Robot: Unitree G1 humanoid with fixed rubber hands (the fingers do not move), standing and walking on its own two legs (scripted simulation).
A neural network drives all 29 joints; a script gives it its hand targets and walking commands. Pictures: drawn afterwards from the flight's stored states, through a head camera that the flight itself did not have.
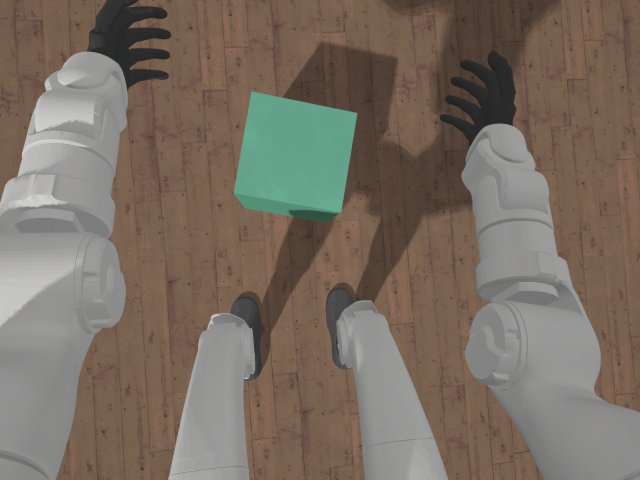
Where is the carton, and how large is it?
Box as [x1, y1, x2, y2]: [234, 91, 356, 221]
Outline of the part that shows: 251,91 234,188 235,195 246,208 314,220 326,221 339,213 341,210 356,113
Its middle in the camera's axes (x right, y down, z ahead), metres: -0.05 -0.17 +0.87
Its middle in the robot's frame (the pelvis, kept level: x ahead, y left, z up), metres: +0.53 -0.04 -0.53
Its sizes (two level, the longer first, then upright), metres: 0.210 0.200 0.250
